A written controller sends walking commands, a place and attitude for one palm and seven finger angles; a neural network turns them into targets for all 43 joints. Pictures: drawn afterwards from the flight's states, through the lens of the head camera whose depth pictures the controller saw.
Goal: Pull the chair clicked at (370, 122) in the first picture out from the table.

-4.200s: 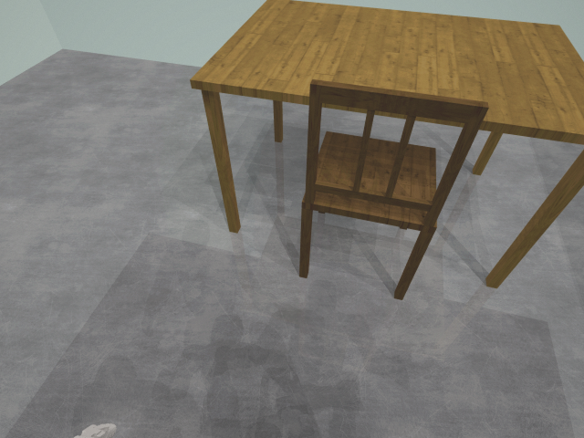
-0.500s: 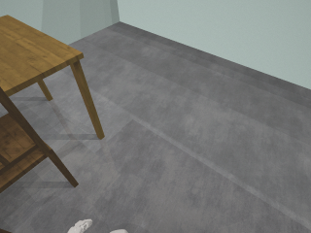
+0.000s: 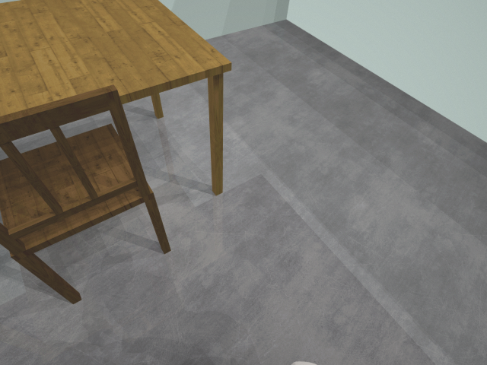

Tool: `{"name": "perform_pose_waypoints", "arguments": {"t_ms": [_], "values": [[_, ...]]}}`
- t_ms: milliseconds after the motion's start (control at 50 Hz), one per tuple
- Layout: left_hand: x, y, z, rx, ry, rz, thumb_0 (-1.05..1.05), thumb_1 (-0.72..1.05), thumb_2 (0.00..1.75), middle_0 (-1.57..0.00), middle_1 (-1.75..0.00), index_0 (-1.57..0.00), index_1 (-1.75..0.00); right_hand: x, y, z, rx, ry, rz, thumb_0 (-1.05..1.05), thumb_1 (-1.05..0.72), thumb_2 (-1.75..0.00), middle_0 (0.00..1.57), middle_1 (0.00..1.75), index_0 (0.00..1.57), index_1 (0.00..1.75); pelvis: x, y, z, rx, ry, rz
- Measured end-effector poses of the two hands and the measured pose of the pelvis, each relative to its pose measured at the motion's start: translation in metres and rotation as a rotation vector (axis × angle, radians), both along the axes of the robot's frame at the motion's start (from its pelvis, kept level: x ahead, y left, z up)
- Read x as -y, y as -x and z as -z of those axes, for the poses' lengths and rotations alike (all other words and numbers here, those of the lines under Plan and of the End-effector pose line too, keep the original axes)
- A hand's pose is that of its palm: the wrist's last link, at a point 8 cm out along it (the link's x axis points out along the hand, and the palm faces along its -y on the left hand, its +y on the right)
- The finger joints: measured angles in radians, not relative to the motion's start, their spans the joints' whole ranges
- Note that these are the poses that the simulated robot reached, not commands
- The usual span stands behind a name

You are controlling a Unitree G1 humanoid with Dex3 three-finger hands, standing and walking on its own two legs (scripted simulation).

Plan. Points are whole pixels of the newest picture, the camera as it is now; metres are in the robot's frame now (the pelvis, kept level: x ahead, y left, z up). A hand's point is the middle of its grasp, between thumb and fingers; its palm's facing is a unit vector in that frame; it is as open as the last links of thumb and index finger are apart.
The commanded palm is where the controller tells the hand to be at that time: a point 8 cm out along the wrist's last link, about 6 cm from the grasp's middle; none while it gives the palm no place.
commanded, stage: turn to face it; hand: left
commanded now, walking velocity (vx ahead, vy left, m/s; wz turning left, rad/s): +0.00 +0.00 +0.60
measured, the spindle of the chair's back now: (35, 180) +0.51 +0.53 -0.12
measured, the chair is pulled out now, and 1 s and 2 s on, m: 0.00 0.00 0.00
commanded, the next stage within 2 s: take the last steps up to it in 0.94 s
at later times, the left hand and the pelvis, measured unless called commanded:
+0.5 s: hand out of the picture -0.03 +0.15 -0.16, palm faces +0.36 -0.90 -0.26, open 7.4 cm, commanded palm none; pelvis -0.02 -0.05 +0.00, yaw +20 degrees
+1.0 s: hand out of the picture -0.08 +0.20 -0.16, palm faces +0.55 -0.79 -0.27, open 7.4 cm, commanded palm none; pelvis -0.03 -0.02 -0.01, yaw +32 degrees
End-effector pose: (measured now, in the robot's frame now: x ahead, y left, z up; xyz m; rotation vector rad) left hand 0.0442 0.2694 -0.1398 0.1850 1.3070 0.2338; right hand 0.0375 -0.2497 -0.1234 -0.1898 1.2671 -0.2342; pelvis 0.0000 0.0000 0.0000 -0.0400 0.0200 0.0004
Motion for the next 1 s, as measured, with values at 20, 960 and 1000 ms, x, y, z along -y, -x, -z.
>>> {"name": "perform_pose_waypoints", "arguments": {"t_ms": [20, 960, 1000], "values": [[0.001, 0.0, -0.001, 0.009, -0.005, -0.007, 0.0, 0.91, 0.9, -0.2, -0.3, -0.2, -0.3, 0.003, -0.002, 0.001, 0.001, 0.0, -0.01, 0.01, -0.9, -0.9, 0.2, 0.3, 0.2, 0.3, 0.002, 0.001, 0.0, -0.001, -0.001, -0.013], [0.028, 0.167, -0.008, 0.055, -0.026, -0.514, 0.0, 0.9, 0.9, -0.2, -0.3, -0.2, -0.3, -0.079, -0.125, 0.009, 0.081, -0.075, -0.634, 0.01, -0.9, -0.9, 0.2, 0.3, 0.2, 0.3, 0.013, 0.036, 0.004, 0.012, -0.05, -0.544], [0.031, 0.155, -0.011, 0.083, -0.037, -0.511, 0.0, 0.9, 0.9, -0.2, -0.3, -0.2, -0.3, -0.072, -0.119, 0.016, 0.053, -0.085, -0.627, 0.01, -0.9, -0.9, 0.2, 0.3, 0.2, 0.3, 0.017, 0.033, 0.005, 0.012, -0.057, -0.556]]}}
